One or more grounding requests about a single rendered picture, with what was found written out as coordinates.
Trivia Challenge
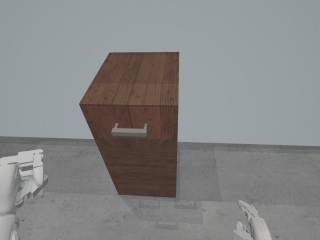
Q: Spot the drawer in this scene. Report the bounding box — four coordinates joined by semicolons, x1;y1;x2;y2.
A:
86;106;173;139

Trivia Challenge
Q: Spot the handle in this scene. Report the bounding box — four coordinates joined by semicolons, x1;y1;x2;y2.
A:
111;123;148;137

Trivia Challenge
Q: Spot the left robot forearm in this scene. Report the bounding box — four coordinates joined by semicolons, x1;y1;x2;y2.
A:
0;214;21;240

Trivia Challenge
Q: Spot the cabinet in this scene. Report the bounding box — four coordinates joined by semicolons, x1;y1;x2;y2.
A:
79;52;179;198

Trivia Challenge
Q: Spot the right robot hand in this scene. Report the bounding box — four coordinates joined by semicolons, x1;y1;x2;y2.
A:
233;200;273;240

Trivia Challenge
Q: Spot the left robot hand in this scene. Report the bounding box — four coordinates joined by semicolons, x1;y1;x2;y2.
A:
0;149;48;215

